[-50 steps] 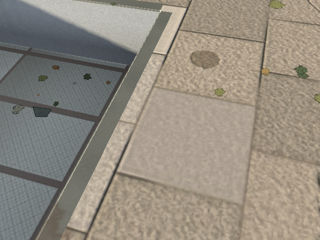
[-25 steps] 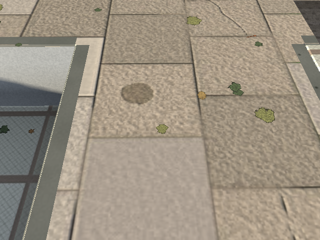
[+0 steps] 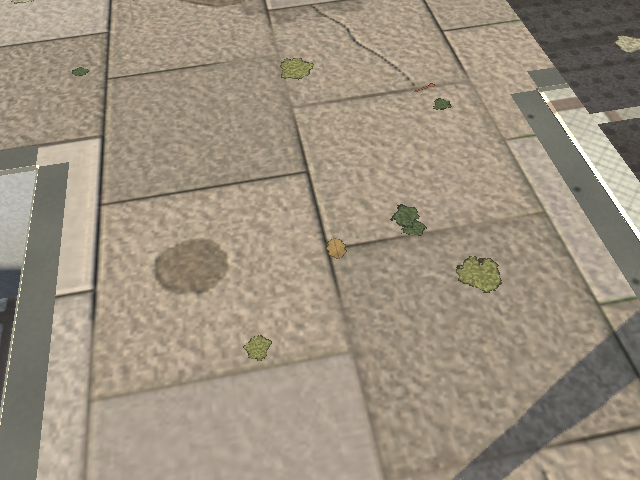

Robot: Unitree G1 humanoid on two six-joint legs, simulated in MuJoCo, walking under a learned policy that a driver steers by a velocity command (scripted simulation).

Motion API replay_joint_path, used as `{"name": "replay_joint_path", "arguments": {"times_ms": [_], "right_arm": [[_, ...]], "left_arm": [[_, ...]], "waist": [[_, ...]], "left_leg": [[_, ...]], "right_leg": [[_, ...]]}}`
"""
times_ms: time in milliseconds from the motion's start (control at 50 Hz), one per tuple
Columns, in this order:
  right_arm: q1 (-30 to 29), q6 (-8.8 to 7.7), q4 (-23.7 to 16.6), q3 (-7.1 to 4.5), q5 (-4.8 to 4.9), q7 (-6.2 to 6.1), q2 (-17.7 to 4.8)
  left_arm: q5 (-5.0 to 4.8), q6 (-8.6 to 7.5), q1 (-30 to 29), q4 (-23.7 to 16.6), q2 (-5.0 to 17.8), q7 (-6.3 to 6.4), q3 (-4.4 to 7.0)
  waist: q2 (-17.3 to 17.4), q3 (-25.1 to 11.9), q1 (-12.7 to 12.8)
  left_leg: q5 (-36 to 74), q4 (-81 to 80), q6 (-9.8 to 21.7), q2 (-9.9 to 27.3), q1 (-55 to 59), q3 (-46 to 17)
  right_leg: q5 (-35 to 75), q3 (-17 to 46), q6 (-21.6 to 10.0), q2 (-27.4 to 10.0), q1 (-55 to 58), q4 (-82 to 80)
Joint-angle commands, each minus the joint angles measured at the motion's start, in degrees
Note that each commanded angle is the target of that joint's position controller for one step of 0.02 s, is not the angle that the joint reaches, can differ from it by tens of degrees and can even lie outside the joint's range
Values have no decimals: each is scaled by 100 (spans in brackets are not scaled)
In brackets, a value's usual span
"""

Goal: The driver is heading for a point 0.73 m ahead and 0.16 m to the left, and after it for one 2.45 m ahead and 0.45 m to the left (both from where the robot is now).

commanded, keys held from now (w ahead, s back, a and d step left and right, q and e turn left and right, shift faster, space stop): w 0.04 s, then w+q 0.58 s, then w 0.22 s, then no key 0.16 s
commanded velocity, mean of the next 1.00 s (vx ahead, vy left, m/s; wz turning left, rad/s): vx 0.48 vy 0.00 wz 0.25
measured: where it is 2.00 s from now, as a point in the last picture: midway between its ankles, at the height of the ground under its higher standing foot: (302, 375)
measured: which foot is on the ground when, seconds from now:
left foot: up 0.00-0.20, down 0.22-0.74, up 0.76-1.00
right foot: down 0.00-0.24, up 0.26-0.72, down 0.74-1.00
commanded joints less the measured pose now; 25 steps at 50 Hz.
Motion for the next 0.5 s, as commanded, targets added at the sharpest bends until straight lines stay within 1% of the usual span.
{"name": "replay_joint_path", "arguments": {"times_ms": [20, 60, 80, 120, 140, 160, 180, 200, 220, 240, 260, 280, 300, 320, 340, 360, 380, 420, 460, 500], "right_arm": [[-448, -52, -385, 9, 35, 48, -186], [-678, -75, -462, 10, 97, 98, -236], [-761, -86, -495, 7, 113, 125, -275], [-882, -106, -586, 3, 122, 191, -331], [-869, -112, -618, 2, 127, 226, -347], [-757, -112, -616, -7, 134, 255, -375], [-508, -111, -571, -40, 135, 269, -447], [-26, -104, -447, -113, 121, 261, -564], [771, -87, -223, -235, 94, 230, -789], [1653, -55, -115, -323, 86, 193, -1145], [1844, -61, -28, -398, 122, 240, -1476], [1820, -44, -77, -274, 226, 239, -952], [1478, -24, -170, -224, 179, 198, -768], [1212, -1, -256, -217, 102, 173, -765], [1013, 19, -304, -181, 80, 169, -678], [929, 19, -346, -141, 32, 151, -596], [891, 27, -375, -137, 47, 142, -571], [937, 29, -374, -155, 104, 94, -615], [1078, 46, -326, -209, 128, 19, -782], [1222, 91, -266, -229, 156, -42, -831]], "left_arm": [[-28, -99, 55, -246, 960, 46, 237], [-45, -103, 219, -118, 999, 32, 239], [-45, -99, 272, -62, 997, 29, 241], [-35, -68, 378, 58, 1017, 37, 256], [-30, -47, 398, 110, 1039, 51, 271], [-26, -24, 371, 145, 1064, 67, 285], [-20, -3, 272, 144, 1103, 83, 298], [-13, 23, 133, 122, 1135, 100, 303], [18, 48, 73, 77, 1045, 125, 257], [162, 47, 165, -62, 843, 171, 155], [145, -79, 896, -144, 337, 94, 12], [41, -210, 520, -114, 775, 33, 50], [-102, -313, -143, -304, 980, -21, 100], [-64, -383, -505, -390, 917, -6, 74], [48, -410, -657, -432, 909, 22, 104], [106, -391, -579, -458, 884, 37, 126], [127, -355, -502, -477, 834, 47, 128], [131, -260, -464, -487, 717, 78, 112], [135, -212, -817, -602, 619, 113, 79], [127, -228, -1242, -697, 510, 109, 42]], "waist": [[-578, -147, 117], [-619, -30, 222], [-627, 25, 263], [-620, 109, 284], [-636, 116, 250], [-662, 74, 171], [-710, -71, 21], [-715, -401, -260], [-557, -945, -629], [119, -1671, -879], [1670, -2096, -454], [984, -1988, -741], [554, -1170, -808], [-47, -783, -713], [-263, -482, -565], [-110, -483, -379], [53, -472, -291], [128, -419, -222], [94, -272, -304], [133, -208, -445]], "left_leg": [[1116, -1009, -21, -259, 642, 267], [1274, -1344, 64, -309, 573, 247], [1204, -1468, 143, -305, 419, 232], [816, -1644, 350, -321, 94, 231], [562, -1690, 462, -337, 45, 235], [308, -1723, 569, -381, 138, 264], [61, -1751, 684, -512, 494, 374], [16, -1830, 823, -740, 1229, 573], [227, -1821, 997, -835, 2430, 567], [524, -1740, 1348, 61, 4043, -816], [-877, -2500, 2372, 1147, 5802, -3762], [-2119, -2988, 2213, 1104, 5934, -4211], [-2005, -3098, 1992, 957, 5244, -3455], [-1446, -3158, 1878, 754, 4520, -2934], [-711, -3258, 1871, 577, 3918, -2521], [-177, -3348, 1856, 410, 3567, -2259], [149, -3429, 1889, 311, 3387, -2109], [568, -3513, 1931, 211, 3051, -1785], [747, -3585, 1889, 98, 2806, -1547], [685, -3544, 1696, -115, 2603, -1318]], "right_leg": [[1387, 559, -740, -1228, -395, -614], [1029, 677, -742, -1423, -124, -608], [1037, 714, -736, -1545, 143, -546], [1336, 743, -685, -1809, 725, -375], [1572, 725, -632, -1910, 951, -268], [1944, 660, -561, -1960, 1123, -129], [2727, 528, -474, -1927, 1209, 131], [3784, 306, -361, -1783, 1185, 682], [4229, 2, -190, -1488, 868, 1707], [2568, -295, 49, -1144, -260, 3417], [-1704, -206, 496, -80, -2620, 5261], [-1998, 453, 445, -346, -3345, 5750], [-1469, 409, 396, -586, -3687, 5701], [-1076, 311, 374, -791, -3566, 5411], [-827, 260, 421, -938, -3376, 4979], [-653, 277, 464, -1038, -3030, 4704], [-621, 247, 542, -1059, -2883, 4476], [-567, 135, 711, -1071, -2823, 4039], [-48, 56, 869, -1015, -2909, 3373], [739, 50, 946, -898, -2705, 2557]]}}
